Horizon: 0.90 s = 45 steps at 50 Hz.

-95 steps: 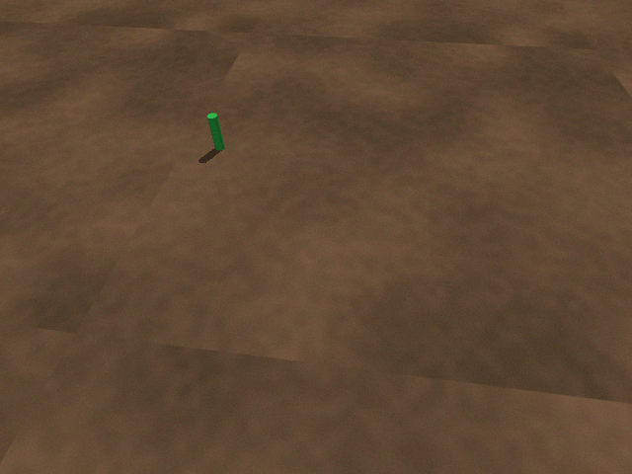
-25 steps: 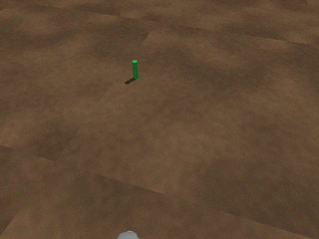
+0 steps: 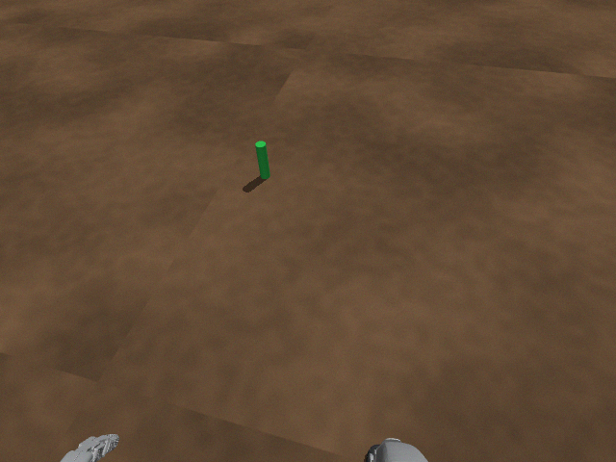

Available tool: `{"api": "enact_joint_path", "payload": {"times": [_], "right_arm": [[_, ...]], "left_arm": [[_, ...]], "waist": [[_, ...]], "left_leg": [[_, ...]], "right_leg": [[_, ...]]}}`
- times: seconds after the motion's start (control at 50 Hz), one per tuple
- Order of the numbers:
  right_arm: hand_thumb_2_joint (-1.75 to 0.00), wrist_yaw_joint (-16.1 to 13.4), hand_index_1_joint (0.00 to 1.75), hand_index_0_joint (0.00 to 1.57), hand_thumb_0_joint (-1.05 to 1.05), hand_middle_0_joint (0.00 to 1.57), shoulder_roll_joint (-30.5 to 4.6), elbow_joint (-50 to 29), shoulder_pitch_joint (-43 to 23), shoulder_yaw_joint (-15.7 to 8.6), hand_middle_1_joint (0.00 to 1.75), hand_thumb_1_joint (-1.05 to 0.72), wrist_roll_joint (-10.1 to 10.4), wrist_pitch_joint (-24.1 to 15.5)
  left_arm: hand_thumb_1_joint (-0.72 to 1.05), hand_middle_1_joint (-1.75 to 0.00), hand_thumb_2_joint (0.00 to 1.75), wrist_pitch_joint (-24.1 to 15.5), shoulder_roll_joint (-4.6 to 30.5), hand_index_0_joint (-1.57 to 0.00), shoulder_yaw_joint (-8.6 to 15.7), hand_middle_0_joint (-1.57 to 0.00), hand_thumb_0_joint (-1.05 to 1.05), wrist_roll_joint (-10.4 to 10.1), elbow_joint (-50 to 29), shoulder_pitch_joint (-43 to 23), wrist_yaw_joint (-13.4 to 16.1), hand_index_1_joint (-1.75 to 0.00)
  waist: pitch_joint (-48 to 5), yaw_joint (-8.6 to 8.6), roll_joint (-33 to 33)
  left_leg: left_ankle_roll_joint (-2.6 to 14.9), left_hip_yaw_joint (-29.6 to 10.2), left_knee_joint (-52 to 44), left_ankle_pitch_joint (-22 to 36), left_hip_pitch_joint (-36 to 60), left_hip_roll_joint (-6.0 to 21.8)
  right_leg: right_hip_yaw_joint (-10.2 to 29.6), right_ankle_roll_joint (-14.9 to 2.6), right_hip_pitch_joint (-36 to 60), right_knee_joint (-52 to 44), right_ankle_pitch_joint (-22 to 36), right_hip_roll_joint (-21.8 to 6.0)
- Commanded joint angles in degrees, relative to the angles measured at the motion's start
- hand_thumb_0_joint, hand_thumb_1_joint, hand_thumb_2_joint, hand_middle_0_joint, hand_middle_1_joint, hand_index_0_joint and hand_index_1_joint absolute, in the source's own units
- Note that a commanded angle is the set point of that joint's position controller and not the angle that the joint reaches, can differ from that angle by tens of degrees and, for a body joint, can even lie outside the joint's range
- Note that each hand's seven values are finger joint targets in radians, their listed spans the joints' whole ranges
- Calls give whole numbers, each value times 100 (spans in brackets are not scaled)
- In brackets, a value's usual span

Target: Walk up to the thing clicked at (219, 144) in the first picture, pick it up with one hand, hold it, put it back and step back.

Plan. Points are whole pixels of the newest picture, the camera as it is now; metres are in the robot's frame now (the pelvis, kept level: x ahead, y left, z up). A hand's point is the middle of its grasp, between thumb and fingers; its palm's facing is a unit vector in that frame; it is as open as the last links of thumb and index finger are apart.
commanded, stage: walk up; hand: left
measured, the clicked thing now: (263, 160) +1.50 +0.23 -0.67
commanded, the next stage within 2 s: none
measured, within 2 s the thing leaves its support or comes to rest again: neither
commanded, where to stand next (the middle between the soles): +1.14 +0.02 m, yaw +3 degrees
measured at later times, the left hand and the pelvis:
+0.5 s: hand (144, 394) +0.26 +0.29 -0.17, palm faces +0.05 -0.94 -0.34, open 7.4 cm; pelvis +0.27 +0.01 -0.01, yaw +4 degrees
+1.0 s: hand (201, 222) +0.60 +0.24 -0.11, palm faces +0.02 -0.92 -0.39, open 7.3 cm; pelvis +0.50 -0.03 +0.00, yaw +2 degrees
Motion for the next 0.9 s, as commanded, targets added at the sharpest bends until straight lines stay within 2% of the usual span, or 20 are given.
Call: {"api": "enact_joint_path", "payload": {"times": [0.0,0.02,0.04,0.06,0.1,0.16,0.32,0.36,0.4,0.42,0.44,0.46,0.5,0.54,0.64,0.76,0.82,0.84,0.86,0.88], "right_arm": [[-90,-185,30,20,0,20,-1214,-704,-192,-283,30,-90,-22,-129],[-90,-188,30,20,0,20,-794,-866,-89,-138,30,-90,39,-139],[-90,-245,30,20,0,20,-1260,-848,-307,-243,30,-90,60,-137],[-90,-279,30,20,0,20,-1404,-730,-548,-263,30,-90,41,-121],[-90,-186,30,20,0,20,-1396,-601,-584,-253,30,-90,94,-127],[-90,-36,30,20,0,20,-1250,-394,-257,-282,30,-90,10,-19],[-90,150,30,20,0,20,-1085,-701,-1211,-350,30,-90,-52,-37],[-90,140,30,20,0,20,-1134,-656,-1115,-391,30,-90,-53,-58],[-90,48,30,20,0,20,-1410,-409,-312,-496,30,-90,-135,-109],[-90,-43,30,20,0,20,-1818,-273,485,-627,30,-90,-238,-135],[-90,-119,30,20,0,20,-2288,-477,479,-710,30,-90,-186,-165],[-90,-126,30,20,0,20,-2333,-529,271,-744,30,-90,77,-142],[-90,-196,30,20,0,20,-1828,-679,-333,-523,30,-90,126,-131],[-90,-195,30,20,0,20,-1573,-689,-552,-390,30,-90,111,-171],[-90,-168,30,20,0,20,-1689,-851,-619,-416,30,-90,36,-229],[-90,-157,30,20,0,20,-1688,-916,-750,-414,30,-90,49,-157],[-90,-190,30,20,0,20,-1376,-932,-635,-291,30,-90,22,-101],[-90,-190,30,20,0,20,-971,-968,-318,-145,30,-90,40,-114],[-90,-199,30,20,0,20,-945,-1031,-247,-95,30,-90,77,-85],[-90,-263,30,20,0,20,-1424,-920,-630,-217,30,-90,19,-24]], "left_arm": [[90,-30,90,-299,1349,-20,511,-20,0,3,-130,1220,252,-30],[90,-30,90,-355,1866,-20,631,-20,0,69,-142,1729,333,-30],[90,-30,90,-337,2060,-20,610,-20,0,-71,-257,1634,358,-30],[90,-30,90,-352,1982,-20,562,-20,0,-130,-400,1180,371,-30],[90,-30,90,-360,1609,-20,431,-20,0,-111,-531,635,401,-30],[90,-30,90,-418,1349,-20,336,-20,0,-70,-697,360,399,-30],[90,-30,90,-456,1531,-20,342,-20,0,-3,-907,385,326,-30],[90,-30,90,-406,1576,-20,332,-20,0,0,-877,409,314,-30],[90,-30,90,-356,1281,-20,185,-20,0,-7,-838,702,339,-30],[90,-30,90,-333,925,-20,57,-20,0,-50,-855,923,378,-30],[90,-30,90,-312,776,-20,41,-20,0,-138,-923,1063,402,-30],[90,-30,90,-275,1429,-20,140,-20,0,-85,-821,807,496,-30],[90,-30,90,-271,1335,-20,86,-20,0,-156,-606,970,486,-30],[90,-30,90,-236,1235,-20,112,-20,0,-150,-459,1131,423,-30],[90,-30,90,-163,1022,-20,110,-20,0,-33,-684,580,198,-30],[90,-30,90,-198,987,-20,206,-20,0,-7,-685,267,136,-30],[90,-30,90,-288,1228,-20,362,-20,0,4,-426,1121,232,-30],[90,-30,90,-351,1655,-20,522,-20,0,44,-357,1700,316,-30],[90,-30,90,-372,2111,-20,577,-20,0,-3,-515,1743,381,-30],[90,-30,90,-340,2114,-20,528,-20,0,-87,-567,1559,393,-30]], "waist": [[-1040,984,-621],[-1160,1070,-1832],[-987,1126,-1370],[-443,972,-786],[23,616,-646],[121,327,-780],[1,447,-448],[-1,295,-273],[-499,-96,517],[-935,-452,1500],[-974,-372,1945],[-1006,-381,928],[-388,33,454],[-41,248,772],[123,128,871],[-63,237,754],[-532,730,-227],[-904,948,-1445],[-779,899,-1836],[-492,940,-1083]], "left_leg": [[658,72,2776,2502,-1978,429],[442,97,4295,-165,-3547,-282],[441,-450,4911,-624,-4245,-354],[440,-905,5147,-276,-4210,-10],[429,-795,4457,397,-3880,344],[263,-563,3515,587,-3295,428],[142,53,1189,1815,-2433,426],[204,283,924,1710,-1783,268],[431,366,717,912,-384,-46],[801,-956,246,-118,442,790],[1333,-4007,-778,-776,1019,2229],[1676,-4147,-868,-611,604,2472],[1381,-2319,-607,884,-85,1921],[1198,-1270,-675,1811,-989,1580],[1488,-650,-908,1564,-1124,1532],[1154,-300,-467,1207,-1491,1316],[806,177,1563,1848,-1949,850],[542,506,3309,1235,-2779,328],[326,314,4282,-563,-4130,-312],[314,-255,4727,-680,-4160,66]], "right_leg": [[35,-321,3372,-476,-778,123],[2296,-704,4265,-1022,-1789,-1399],[3966,-1266,3984,-1947,-2293,-2133],[3724,-1412,3176,-2063,-2294,-2101],[2300,-1254,2290,-2074,-1786,-1475],[1111,-1139,1542,-2185,-1083,-1087],[318,-974,1334,-1980,-1406,-977],[169,-880,1084,-1556,-1246,-936],[-361,-660,772,352,255,-433],[-536,-408,-27,2243,-79,-57],[-144,-134,-1520,3343,-2194,866],[661,-208,-1394,3671,-2191,427],[892,-118,-1244,3532,-1490,100],[766,-30,-684,2889,-1287,-108],[244,175,-539,1389,-884,-212],[-150,-3,692,305,-37,97],[-180,-174,2393,-267,-447,374],[1182,-409,3220,-856,-1406,-513],[3729,-1030,3652,-1881,-2047,-1836],[3996,-1440,3081,-1901,-2023,-2004]]}}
